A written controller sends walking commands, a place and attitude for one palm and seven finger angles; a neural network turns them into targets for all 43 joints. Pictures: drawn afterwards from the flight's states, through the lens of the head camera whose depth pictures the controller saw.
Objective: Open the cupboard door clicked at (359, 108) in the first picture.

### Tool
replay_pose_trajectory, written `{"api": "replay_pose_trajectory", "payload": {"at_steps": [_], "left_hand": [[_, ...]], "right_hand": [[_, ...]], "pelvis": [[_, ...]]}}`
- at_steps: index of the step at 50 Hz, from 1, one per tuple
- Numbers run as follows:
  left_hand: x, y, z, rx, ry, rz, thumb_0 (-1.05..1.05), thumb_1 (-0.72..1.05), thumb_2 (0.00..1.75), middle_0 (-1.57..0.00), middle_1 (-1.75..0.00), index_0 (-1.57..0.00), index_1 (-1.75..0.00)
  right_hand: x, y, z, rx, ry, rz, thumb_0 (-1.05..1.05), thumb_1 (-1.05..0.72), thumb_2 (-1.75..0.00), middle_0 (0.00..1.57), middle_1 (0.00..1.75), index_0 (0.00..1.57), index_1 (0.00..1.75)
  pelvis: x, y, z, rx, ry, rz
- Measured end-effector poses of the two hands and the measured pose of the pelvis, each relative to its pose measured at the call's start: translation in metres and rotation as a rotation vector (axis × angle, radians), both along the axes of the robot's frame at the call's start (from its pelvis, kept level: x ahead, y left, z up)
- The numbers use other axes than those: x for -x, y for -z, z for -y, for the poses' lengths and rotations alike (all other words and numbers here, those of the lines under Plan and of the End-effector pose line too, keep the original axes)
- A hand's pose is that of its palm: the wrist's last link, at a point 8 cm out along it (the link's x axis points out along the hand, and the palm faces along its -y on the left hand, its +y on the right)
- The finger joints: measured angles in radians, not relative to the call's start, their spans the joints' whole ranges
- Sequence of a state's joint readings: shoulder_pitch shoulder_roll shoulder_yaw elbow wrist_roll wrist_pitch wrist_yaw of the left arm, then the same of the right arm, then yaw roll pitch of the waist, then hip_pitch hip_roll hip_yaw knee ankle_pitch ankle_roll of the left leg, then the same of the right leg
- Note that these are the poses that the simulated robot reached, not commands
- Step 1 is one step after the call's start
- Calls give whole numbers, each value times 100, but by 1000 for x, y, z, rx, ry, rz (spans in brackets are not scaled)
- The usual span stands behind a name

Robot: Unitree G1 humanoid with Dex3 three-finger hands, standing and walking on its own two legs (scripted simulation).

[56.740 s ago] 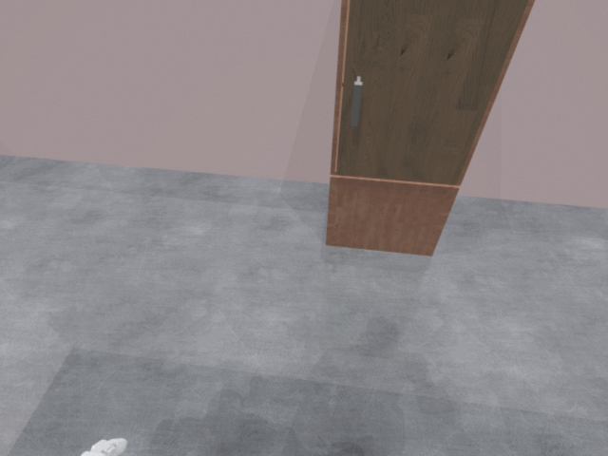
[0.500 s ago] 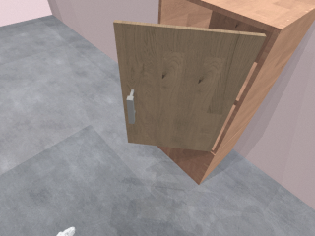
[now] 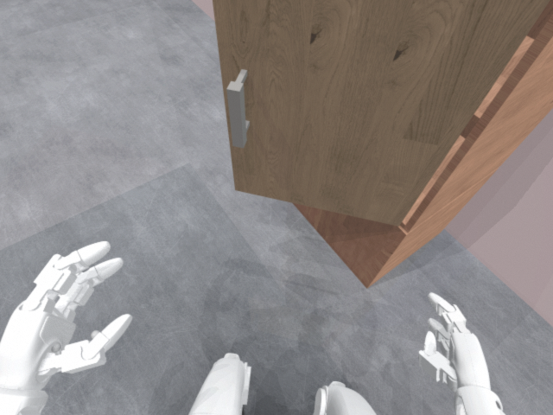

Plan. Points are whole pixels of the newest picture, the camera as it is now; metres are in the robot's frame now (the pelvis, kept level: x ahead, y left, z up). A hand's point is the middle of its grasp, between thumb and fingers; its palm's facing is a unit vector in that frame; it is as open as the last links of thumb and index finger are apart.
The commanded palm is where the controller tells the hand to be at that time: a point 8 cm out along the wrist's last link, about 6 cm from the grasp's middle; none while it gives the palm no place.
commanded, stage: raise the hand with hooked fingers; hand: left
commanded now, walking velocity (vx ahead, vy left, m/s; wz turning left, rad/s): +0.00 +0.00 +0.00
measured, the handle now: (241, 109) +0.59 +0.15 +0.06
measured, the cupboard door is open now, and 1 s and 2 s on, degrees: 41 41 41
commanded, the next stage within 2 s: move the hooked fingers beside the handle in 1.50 s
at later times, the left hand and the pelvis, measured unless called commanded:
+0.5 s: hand (92, 307) +0.22 +0.27 +0.04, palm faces -0.16 -0.99 -0.05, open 12.6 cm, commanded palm +0.21 +0.33 +0.06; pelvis -0.02 +0.05 +0.01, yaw -2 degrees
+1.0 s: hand (51, 248) +0.28 +0.33 +0.07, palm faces -0.08 -0.99 -0.08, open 14.0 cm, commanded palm +0.26 +0.38 +0.07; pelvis -0.01 +0.07 +0.02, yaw -2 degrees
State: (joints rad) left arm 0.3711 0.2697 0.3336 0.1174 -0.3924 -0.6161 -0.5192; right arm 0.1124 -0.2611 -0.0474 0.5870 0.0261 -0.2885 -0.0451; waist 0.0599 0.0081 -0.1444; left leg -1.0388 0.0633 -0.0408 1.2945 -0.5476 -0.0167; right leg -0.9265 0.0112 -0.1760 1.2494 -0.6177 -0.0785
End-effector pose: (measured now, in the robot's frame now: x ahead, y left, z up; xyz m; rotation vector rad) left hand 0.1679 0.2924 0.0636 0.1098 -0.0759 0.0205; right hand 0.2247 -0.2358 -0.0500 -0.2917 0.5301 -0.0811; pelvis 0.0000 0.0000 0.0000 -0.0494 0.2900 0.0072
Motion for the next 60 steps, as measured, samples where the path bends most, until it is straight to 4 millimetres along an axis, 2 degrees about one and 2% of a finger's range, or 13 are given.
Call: {"api": "replay_pose_trajectory", "payload": {"at_steps": [4, 7, 10, 14, 17, 23, 27, 31, 35, 40, 47, 52, 60], "left_hand": [[-35, 9, 5, 22, 139, -103, 1, 31, 65, -24, -68, -24, -68], [-48, 17, 6, 57, 196, -237, 1, 24, 62, -25, -72, -24, -72], [-49, 8, -2, 66, 151, -246, 1, 17, 59, -25, -77, -25, -77], [-40, -11, -20, 44, 44, -137, 0, 8, 55, -26, -83, -26, -83], [-35, -5, -32, 40, 21, -108, 0, 1, 52, -26, -87, -26, -87], [-39, 25, -30, 60, 145, -184, 0, -13, 46, -27, -96, -27, -96], [-48, 9, -37, 41, 161, -111, 0, -23, 42, -28, -102, -28, -102], [-54, -10, -59, 35, 91, -51, -1, -32, 38, -29, -108, -29, -108], [-58, -6, -77, 41, 64, -128, -1, -40, 34, -29, -114, -29, -114], [-64, 5, -82, 50, 95, -199, -1, -46, 32, -30, -117, -29, -117], [-87, -7, -91, 29, 91, -101, -1, -49, 31, -30, -119, -30, -119], [-103, -10, -99, 34, 101, -137, -1, -49, 30, -30, -120, -30, -120], [-109, -6, -85, 54, 122, -163, -1, -50, 30, -30, -120, -30, -120]], "right_hand": [[26, 24, -12, -71, 38, -76, 1, -90, -90, 20, 30, 20, 30], [54, 29, -15, -106, 92, -135, 2, -90, -90, 20, 30, 21, 30], [82, 26, -12, -107, 150, -180, 2, -90, -90, 20, 30, 21, 31], [108, 21, -6, -71, 193, -221, 2, -90, -90, 20, 30, 21, 30], [117, 20, -2, -30, 196, -234, 2, -90, -90, 20, 30, 21, 30], [113, 9, -5, 38, 178, -190, 2, -90, -90, 20, 30, 20, 30], [102, -5, -19, 46, 155, -138, 2, -90, -90, 20, 30, 20, 30], [89, -16, -38, 27, 116, -105, 2, -90, -90, 20, 30, 20, 30], [79, -19, -54, 6, 74, -94, 2, -90, -90, 20, 30, 21, 30], [75, -19, -64, 8, 50, -107, 1, -90, -90, 20, 30, 21, 31], [82, -10, -58, 35, 62, -175, 1, -90, -90, 21, 30, 21, 31], [91, -7, -49, 34, 97, -218, 2, -90, -90, 21, 30, 21, 31], [99, -9, -33, 37, 125, -236, 2, -90, -90, 20, 30, 21, 31]], "pelvis": [[7, 2, -1, -2, 8, -10], [9, -4, -5, -12, 23, -14], [9, -12, -11, -19, 41, -13], [9, -17, -19, -18, 48, -13], [12, -14, -27, -10, 42, -17], [20, -8, -41, 8, 37, -10], [21, -11, -49, 17, 38, 3], [20, -16, -56, 24, 30, 11], [18, -20, -62, 28, 22, 11], [16, -21, -68, 31, 24, 6], [11, -20, -69, 33, 26, -7], [7, -22, -67, 34, 28, -19], [2, -24, -59, 24, 38, -35]]}}
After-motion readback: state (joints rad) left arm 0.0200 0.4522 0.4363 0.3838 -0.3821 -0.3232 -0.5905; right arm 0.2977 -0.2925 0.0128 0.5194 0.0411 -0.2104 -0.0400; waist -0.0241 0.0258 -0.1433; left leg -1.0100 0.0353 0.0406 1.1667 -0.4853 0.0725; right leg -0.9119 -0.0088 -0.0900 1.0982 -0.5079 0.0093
